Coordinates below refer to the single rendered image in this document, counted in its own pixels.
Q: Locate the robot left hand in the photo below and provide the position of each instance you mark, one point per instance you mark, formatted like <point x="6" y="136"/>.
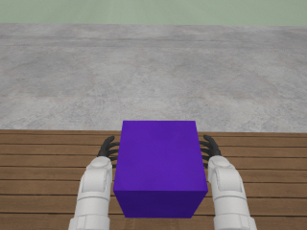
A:
<point x="105" y="152"/>

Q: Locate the robot left forearm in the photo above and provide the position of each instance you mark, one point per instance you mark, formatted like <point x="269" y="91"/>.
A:
<point x="93" y="198"/>

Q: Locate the robot right forearm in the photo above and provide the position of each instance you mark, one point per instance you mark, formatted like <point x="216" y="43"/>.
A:
<point x="229" y="196"/>

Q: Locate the carton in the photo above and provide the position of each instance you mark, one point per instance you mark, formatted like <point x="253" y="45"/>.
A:
<point x="159" y="171"/>

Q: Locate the robot right hand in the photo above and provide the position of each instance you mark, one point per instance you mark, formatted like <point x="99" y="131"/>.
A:
<point x="213" y="149"/>

